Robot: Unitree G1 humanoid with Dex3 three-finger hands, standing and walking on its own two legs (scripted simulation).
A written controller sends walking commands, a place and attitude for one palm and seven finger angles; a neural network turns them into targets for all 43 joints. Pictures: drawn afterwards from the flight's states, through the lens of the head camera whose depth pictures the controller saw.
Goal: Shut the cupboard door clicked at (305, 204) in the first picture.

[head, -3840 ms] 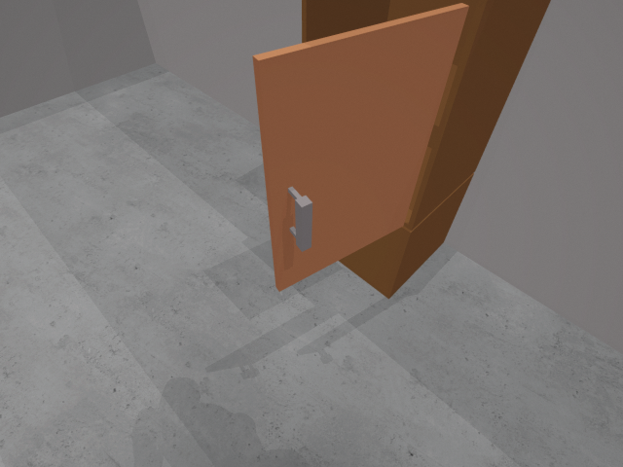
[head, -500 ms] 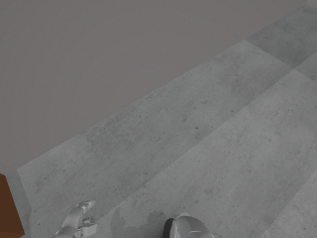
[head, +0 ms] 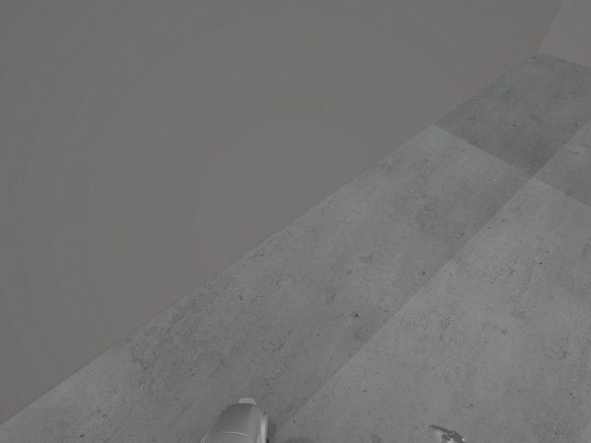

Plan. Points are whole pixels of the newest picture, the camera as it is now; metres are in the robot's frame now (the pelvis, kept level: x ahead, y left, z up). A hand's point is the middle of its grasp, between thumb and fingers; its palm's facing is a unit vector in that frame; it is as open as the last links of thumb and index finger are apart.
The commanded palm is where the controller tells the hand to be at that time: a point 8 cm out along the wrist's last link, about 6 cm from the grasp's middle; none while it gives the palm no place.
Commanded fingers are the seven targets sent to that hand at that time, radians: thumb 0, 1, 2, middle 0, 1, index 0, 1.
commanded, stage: turn to face it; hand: left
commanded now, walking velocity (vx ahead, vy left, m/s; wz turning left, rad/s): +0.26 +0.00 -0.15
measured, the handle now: out of the picture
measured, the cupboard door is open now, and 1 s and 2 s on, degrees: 77 77 77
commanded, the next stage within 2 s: none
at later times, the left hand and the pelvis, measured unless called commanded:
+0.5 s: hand (188, 352) +0.27 +0.23 -0.17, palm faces +0.13 -0.97 -0.20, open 7.3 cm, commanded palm none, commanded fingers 0.00 0.90 0.90 -0.20 -0.30 -0.20 -0.30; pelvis +0.18 +0.02 +0.01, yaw +7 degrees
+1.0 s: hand (222, 373) +0.24 +0.15 -0.14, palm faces +0.43 -0.85 -0.29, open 7.3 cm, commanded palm none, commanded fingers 0.00 0.90 0.90 -0.20 -0.30 -0.20 -0.30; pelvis +0.24 -0.06 +0.01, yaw +27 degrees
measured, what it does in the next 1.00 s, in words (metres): walks ahead, turning left: left foot, then right foot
